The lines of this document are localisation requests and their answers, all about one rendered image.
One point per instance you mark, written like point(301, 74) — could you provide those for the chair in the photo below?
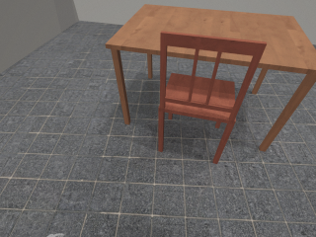
point(201, 97)

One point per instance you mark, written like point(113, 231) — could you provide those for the table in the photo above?
point(288, 47)

